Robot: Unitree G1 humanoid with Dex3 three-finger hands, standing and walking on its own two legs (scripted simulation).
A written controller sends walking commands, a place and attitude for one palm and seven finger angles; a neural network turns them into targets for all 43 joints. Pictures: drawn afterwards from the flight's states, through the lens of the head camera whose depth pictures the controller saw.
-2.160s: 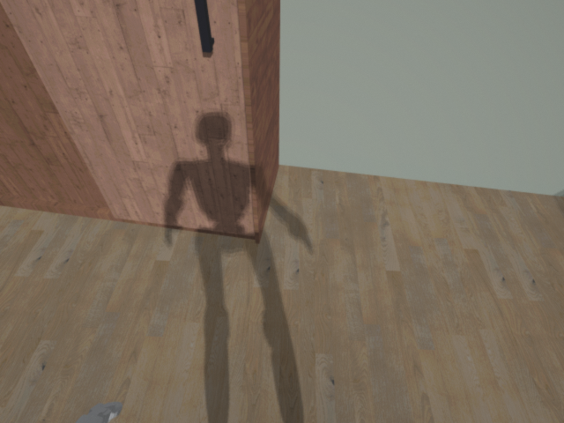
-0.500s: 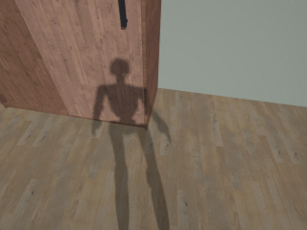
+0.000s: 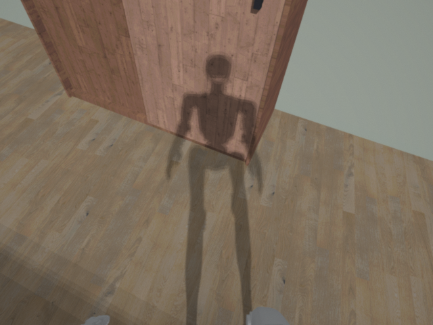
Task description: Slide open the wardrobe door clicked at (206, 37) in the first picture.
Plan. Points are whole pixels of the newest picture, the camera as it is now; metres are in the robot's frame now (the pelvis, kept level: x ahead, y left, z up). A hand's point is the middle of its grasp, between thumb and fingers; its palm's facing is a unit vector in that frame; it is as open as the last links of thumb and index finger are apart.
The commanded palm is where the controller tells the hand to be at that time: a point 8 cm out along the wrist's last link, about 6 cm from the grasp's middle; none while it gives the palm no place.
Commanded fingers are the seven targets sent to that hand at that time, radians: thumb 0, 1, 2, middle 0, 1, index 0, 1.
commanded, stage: walk to a spot facing it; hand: right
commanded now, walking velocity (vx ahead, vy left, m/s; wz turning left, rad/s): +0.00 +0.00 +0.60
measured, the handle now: out of the picture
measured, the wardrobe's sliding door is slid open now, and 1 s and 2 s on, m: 0.00 0.00 0.00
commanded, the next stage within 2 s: none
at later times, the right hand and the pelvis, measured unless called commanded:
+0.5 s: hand out of the picture +0.09 -0.29 -0.17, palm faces -0.22 +0.95 -0.22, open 7.4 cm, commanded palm none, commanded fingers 0.00 -0.90 -0.90 0.20 0.30 0.20 0.30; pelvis -0.03 -0.08 +0.01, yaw +18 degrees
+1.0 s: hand (237, 280) +0.23 -0.05 -0.15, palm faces -0.64 +0.74 -0.21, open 7.4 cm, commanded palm none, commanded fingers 0.00 -0.90 -0.90 0.20 0.30 0.20 0.30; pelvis +0.00 +0.00 -0.02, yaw +36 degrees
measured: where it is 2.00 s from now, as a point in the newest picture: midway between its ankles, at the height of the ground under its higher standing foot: (152, 298)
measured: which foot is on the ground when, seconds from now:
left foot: down 0.00-0.34, up 0.36-0.96, down 0.98-1.00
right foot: up 0.00-0.32, down 0.34-0.98, up 1.00-1.00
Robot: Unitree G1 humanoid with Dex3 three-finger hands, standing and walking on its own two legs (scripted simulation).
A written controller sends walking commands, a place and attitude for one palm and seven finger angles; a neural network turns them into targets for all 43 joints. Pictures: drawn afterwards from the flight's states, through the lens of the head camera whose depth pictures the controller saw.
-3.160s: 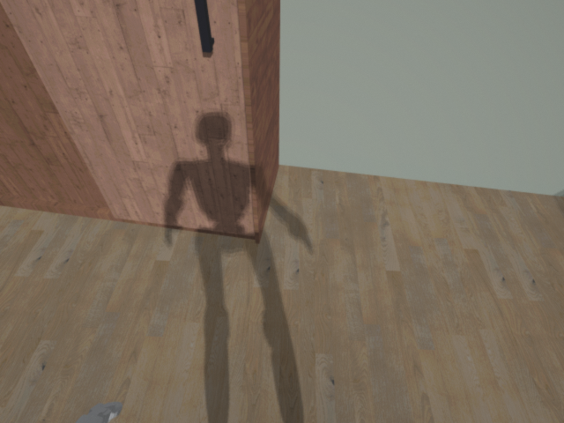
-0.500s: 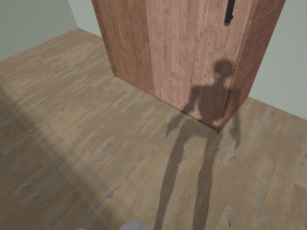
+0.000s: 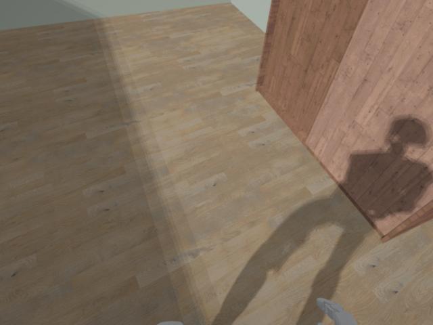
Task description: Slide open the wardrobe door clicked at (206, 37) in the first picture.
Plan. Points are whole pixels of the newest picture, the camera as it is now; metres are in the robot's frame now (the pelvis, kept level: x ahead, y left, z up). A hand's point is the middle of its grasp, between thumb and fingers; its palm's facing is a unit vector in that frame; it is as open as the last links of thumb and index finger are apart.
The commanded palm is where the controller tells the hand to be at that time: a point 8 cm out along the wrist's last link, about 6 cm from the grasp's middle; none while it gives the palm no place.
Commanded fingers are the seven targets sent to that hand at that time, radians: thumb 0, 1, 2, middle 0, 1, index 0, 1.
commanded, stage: walk to a spot facing it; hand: right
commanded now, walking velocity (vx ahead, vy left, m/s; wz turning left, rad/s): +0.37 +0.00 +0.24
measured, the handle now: out of the picture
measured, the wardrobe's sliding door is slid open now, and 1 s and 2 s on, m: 0.00 0.00 0.00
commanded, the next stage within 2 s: turn to face it in 1.08 s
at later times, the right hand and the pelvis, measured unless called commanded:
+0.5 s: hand out of the picture +0.11 -0.19 -0.19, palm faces +0.02 +0.99 -0.12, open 7.4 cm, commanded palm none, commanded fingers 0.00 -0.90 -0.90 0.20 0.30 0.20 0.30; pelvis +0.21 -0.03 -0.01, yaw +6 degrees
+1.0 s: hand (311, 198) +0.49 -0.21 -0.16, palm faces -0.24 +0.96 -0.15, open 7.4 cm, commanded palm none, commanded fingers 0.00 -0.90 -0.90 0.20 0.30 0.20 0.30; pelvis +0.39 -0.05 +0.02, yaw +18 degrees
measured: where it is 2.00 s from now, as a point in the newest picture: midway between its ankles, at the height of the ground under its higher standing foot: (215, 238)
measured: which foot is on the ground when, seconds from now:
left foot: down 0.00-0.50, up 0.52-1.00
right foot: up 0.00-0.46, down 0.48-1.00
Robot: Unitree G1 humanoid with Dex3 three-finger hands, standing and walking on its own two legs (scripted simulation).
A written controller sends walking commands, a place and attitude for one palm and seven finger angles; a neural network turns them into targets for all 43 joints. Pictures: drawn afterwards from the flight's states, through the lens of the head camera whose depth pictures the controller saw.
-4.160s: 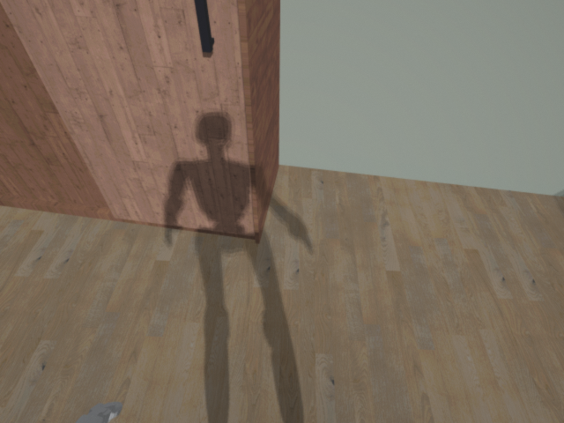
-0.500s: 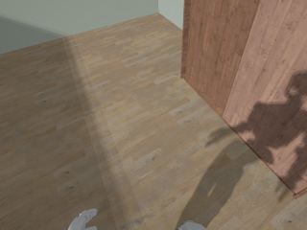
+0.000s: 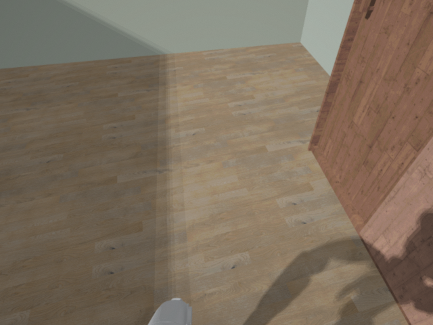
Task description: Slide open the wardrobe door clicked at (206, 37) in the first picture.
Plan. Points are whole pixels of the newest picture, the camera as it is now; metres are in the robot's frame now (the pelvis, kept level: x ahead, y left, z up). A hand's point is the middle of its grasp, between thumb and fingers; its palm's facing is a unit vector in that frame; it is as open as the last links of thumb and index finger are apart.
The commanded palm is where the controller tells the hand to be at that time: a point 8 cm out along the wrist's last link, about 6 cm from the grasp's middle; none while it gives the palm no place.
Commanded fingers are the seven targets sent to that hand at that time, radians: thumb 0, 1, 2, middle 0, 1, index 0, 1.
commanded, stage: walk to a spot facing it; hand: right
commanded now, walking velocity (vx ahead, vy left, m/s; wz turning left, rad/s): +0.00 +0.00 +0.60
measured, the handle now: out of the picture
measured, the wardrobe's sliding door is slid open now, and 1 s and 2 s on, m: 0.00 0.00 0.00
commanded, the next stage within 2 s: turn to face it in 0.08 s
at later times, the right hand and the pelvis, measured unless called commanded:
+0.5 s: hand (286, 271) +0.29 -0.13 -0.16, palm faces -0.05 +0.98 -0.21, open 7.2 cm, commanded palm none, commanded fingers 0.00 -0.90 -0.90 0.20 0.30 0.20 0.30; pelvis +0.16 +0.03 -0.01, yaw +3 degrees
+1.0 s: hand (332, 300) +0.23 -0.23 -0.17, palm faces +0.27 +0.93 -0.27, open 7.4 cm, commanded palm none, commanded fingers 0.00 -0.90 -0.90 0.20 0.30 0.20 0.30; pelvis +0.19 +0.01 +0.00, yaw -13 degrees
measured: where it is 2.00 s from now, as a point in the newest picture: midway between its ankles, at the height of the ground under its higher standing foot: outside the picture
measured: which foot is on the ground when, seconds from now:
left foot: up 0.00-0.22, down 0.24-0.66, up 0.68-1.00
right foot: down 0.00-0.22, up 0.24-0.64, down 0.66-1.00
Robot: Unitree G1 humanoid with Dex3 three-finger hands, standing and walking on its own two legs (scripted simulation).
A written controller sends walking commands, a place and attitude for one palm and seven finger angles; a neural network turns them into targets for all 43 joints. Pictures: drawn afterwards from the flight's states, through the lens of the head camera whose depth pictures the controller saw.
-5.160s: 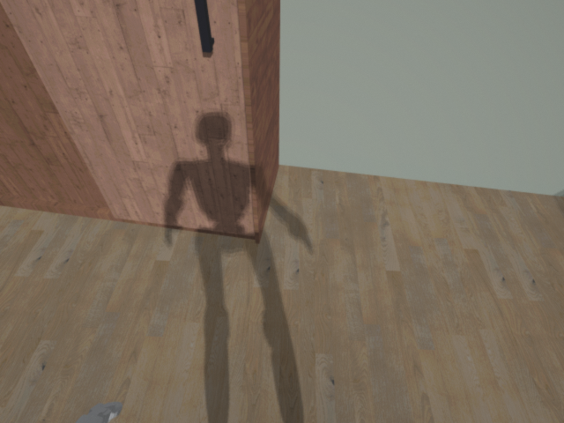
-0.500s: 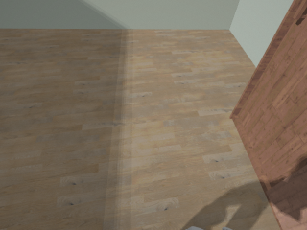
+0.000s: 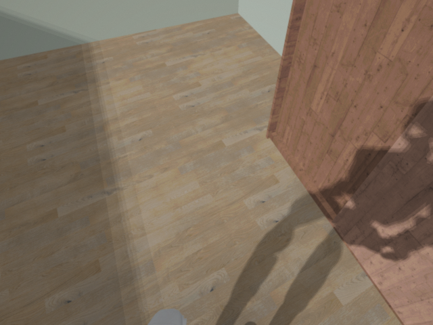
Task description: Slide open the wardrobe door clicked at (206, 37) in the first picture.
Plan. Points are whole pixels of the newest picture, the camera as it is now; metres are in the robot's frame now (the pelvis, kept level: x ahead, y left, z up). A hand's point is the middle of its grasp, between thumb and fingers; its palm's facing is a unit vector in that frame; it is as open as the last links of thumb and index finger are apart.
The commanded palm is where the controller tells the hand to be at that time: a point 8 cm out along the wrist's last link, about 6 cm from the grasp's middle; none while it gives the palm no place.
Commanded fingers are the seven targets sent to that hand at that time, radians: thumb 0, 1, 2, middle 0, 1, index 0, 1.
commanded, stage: turn to face it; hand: right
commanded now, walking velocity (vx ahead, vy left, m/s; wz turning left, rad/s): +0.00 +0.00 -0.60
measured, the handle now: out of the picture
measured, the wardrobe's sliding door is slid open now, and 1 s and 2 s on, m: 0.00 0.00 0.00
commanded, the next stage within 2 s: take the last steps up to it in 1.70 s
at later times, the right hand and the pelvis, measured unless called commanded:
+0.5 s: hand out of the picture -0.04 -0.13 -0.15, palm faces +0.36 +0.90 -0.26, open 7.4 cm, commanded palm none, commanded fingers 0.00 -0.90 -0.90 0.20 0.30 0.20 0.30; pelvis -0.03 +0.07 +0.00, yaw -21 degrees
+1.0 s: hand out of the picture -0.09 -0.21 -0.16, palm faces +0.61 +0.74 -0.27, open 7.4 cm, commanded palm none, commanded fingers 0.00 -0.90 -0.90 0.20 0.30 0.20 0.30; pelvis -0.05 +0.03 +0.00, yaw -38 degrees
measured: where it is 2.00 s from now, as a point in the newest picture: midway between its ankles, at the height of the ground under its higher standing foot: outside the picture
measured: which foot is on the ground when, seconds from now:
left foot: up 0.00-0.14, down 0.16-0.66, up 0.68-1.00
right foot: down 0.00-0.16, up 0.18-0.62, down 0.64-1.00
